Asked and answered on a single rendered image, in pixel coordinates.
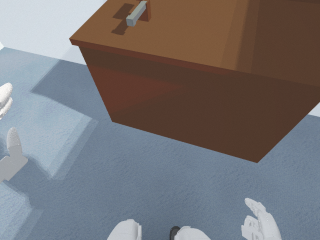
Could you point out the robot right hand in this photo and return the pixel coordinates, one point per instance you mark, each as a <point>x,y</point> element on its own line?
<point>262,227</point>

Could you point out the robot right thigh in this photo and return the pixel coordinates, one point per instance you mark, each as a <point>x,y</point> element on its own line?
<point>191,234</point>

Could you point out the robot left hand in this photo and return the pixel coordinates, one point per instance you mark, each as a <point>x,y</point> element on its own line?
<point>9,166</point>

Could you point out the tap lever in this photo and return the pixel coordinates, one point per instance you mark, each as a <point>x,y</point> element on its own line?
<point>134,16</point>

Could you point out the counter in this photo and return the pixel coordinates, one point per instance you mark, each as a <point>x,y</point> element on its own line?
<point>231,76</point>

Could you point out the right robot shin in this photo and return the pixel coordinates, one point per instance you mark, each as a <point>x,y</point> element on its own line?
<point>184,227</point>

